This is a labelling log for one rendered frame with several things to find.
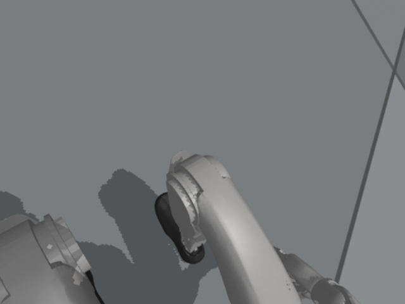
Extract right robot hand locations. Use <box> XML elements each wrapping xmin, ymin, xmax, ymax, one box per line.
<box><xmin>273</xmin><ymin>246</ymin><xmax>324</xmax><ymax>302</ymax></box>

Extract left robot foot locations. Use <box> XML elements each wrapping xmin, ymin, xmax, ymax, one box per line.
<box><xmin>85</xmin><ymin>270</ymin><xmax>104</xmax><ymax>304</ymax></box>

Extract right robot foot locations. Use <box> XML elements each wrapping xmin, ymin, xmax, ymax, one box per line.
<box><xmin>154</xmin><ymin>193</ymin><xmax>204</xmax><ymax>264</ymax></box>

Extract right robot arm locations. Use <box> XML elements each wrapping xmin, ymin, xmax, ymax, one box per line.
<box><xmin>310</xmin><ymin>278</ymin><xmax>360</xmax><ymax>304</ymax></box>

